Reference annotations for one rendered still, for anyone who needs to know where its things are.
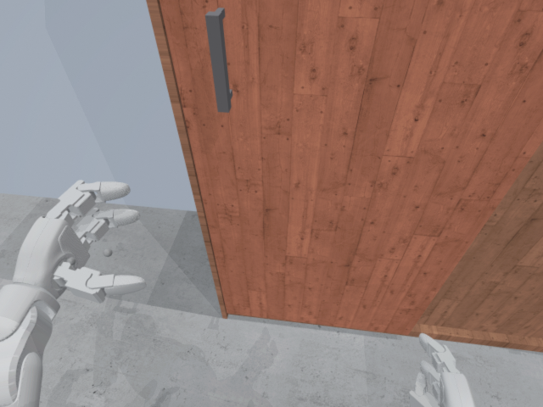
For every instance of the wardrobe door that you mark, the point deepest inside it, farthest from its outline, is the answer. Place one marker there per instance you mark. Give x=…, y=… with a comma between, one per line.
x=368, y=143
x=497, y=286

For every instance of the robot left hand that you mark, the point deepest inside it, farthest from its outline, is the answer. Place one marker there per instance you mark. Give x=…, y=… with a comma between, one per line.
x=42, y=260

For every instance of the handle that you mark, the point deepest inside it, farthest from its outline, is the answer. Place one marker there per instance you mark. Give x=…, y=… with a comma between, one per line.
x=218, y=58

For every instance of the robot right hand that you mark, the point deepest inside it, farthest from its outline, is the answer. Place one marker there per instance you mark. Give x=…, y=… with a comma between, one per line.
x=450, y=388

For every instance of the robot left forearm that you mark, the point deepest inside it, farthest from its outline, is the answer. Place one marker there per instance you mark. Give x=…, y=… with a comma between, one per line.
x=26, y=314

